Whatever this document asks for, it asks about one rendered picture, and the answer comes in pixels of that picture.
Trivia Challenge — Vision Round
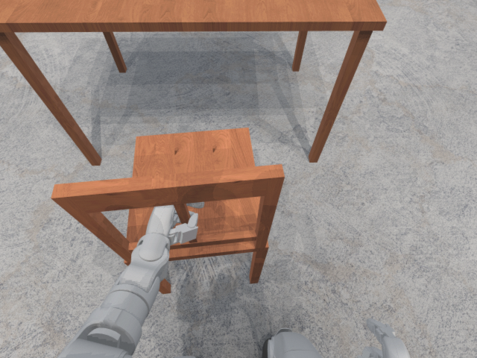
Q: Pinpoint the chair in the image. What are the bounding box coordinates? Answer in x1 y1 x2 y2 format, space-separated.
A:
51 128 285 294

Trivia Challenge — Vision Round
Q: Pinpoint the left robot upper arm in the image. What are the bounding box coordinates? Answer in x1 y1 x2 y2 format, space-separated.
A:
61 339 132 358

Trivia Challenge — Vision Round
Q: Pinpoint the right robot thigh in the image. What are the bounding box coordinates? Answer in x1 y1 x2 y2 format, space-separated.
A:
268 332 322 358

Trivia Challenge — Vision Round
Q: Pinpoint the robot right hand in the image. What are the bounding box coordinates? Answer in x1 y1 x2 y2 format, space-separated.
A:
357 318 410 358

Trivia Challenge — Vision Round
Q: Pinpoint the robot left hand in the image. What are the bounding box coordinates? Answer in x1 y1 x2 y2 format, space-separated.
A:
145 202 204 245

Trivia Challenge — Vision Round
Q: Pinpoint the robot left forearm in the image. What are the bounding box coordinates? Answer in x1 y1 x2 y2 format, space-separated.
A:
57 233 170 358

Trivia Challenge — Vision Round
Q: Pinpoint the table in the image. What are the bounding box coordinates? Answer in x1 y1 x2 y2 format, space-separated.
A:
0 0 387 166

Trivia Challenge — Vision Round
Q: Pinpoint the right robot shin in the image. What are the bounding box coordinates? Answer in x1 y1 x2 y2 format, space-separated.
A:
276 328 292 335

